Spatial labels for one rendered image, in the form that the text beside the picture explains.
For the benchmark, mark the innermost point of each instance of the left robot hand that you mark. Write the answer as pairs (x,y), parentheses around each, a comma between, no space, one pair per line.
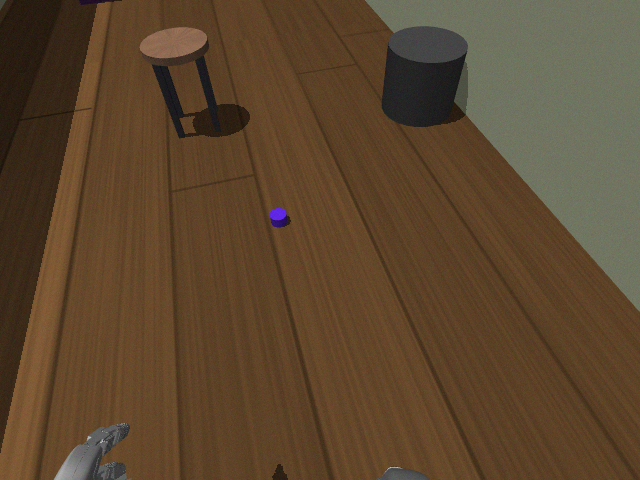
(83,463)

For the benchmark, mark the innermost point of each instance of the stool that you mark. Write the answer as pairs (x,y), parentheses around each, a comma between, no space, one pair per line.
(177,46)

